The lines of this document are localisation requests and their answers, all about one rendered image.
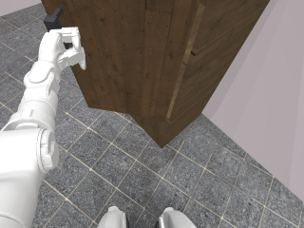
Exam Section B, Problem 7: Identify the cupboard door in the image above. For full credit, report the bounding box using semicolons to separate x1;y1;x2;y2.
41;0;200;120

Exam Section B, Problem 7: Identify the robot left thigh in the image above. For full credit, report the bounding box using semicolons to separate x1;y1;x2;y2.
97;210;126;228

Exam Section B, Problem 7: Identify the robot left shin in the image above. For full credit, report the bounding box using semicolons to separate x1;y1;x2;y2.
107;206;121;212

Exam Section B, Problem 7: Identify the left robot hand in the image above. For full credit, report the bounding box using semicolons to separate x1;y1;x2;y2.
38;27;86;74

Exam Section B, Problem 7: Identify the handle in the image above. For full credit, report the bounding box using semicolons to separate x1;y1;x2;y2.
43;7;73;49

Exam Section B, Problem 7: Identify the left robot upper arm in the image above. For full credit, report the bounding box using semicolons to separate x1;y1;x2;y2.
0;127;60;228

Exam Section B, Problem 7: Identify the robot left forearm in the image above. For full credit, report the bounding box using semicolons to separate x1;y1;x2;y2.
0;60;62;133

